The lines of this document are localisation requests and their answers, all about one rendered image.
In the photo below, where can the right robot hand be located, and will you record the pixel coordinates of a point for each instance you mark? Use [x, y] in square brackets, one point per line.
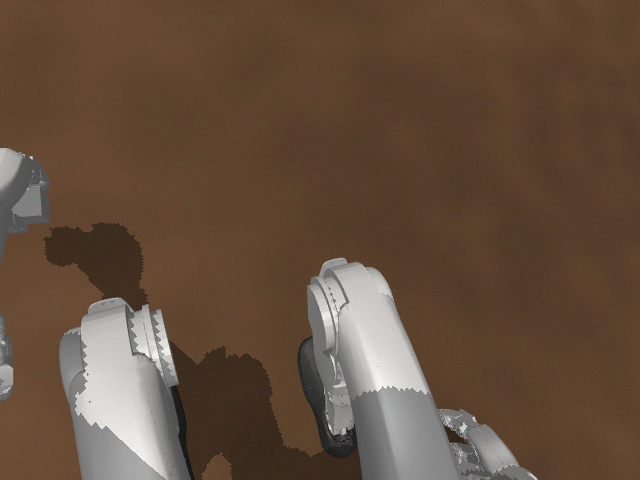
[486, 453]

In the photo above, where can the right robot foot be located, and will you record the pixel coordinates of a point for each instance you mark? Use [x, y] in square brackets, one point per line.
[335, 445]

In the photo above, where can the left robot foot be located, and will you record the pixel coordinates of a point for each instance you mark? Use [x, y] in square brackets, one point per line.
[183, 426]

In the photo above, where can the left robot hand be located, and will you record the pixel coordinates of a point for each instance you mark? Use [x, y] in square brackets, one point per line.
[18, 171]

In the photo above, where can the small box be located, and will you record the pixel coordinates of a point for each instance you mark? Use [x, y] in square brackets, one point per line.
[33, 206]

